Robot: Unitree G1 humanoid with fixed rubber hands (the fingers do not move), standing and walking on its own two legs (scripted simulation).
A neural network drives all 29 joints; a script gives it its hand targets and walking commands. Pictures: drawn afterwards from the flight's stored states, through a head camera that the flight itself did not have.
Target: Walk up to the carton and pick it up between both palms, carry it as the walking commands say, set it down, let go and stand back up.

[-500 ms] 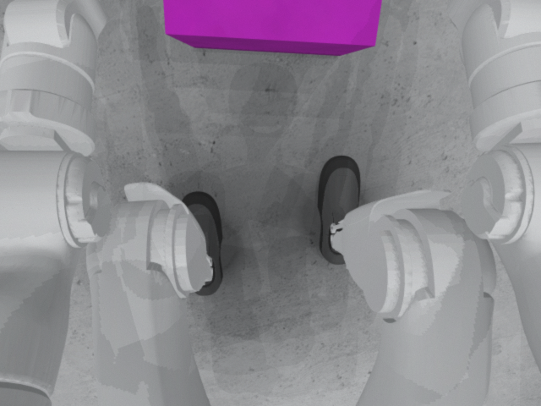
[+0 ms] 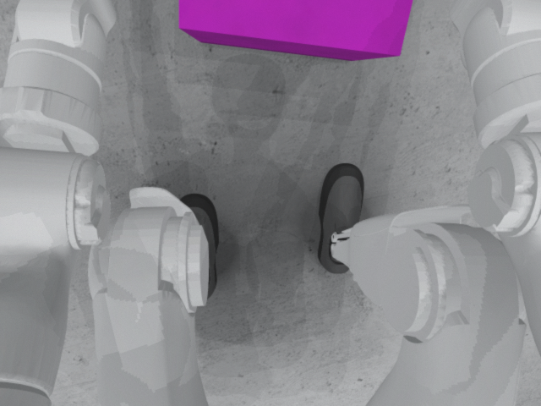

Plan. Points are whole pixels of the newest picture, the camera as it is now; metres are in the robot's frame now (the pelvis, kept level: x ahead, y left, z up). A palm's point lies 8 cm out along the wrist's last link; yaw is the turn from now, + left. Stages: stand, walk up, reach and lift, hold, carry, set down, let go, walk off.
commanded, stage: reach and lift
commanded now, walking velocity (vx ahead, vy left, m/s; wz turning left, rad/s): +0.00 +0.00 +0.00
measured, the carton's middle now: out of the picture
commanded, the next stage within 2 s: none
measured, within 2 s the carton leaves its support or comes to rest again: leaves its support in 1.38 s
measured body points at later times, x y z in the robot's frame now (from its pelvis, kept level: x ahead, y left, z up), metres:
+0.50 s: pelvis +0.00 +0.00 +0.00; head +0.39 +0.02 +0.21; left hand +0.57 +0.16 -0.21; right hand +0.57 -0.19 -0.20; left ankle +0.09 +0.13 -0.32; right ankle +0.15 -0.13 -0.32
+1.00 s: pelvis +0.00 +0.00 +0.00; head +0.39 +0.02 +0.21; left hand +0.57 +0.14 -0.21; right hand +0.57 -0.19 -0.20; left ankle +0.09 +0.13 -0.32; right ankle +0.15 -0.13 -0.32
